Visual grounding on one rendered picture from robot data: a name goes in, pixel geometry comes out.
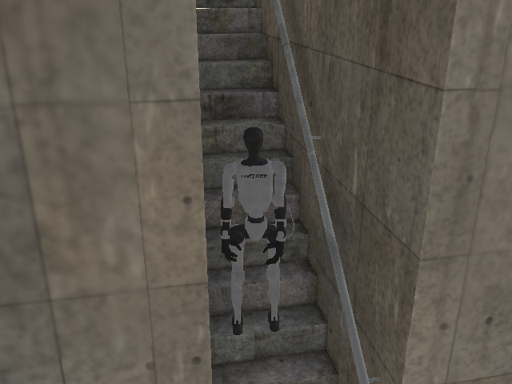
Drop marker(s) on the stairs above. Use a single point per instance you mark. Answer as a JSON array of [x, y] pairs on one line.
[[236, 93]]

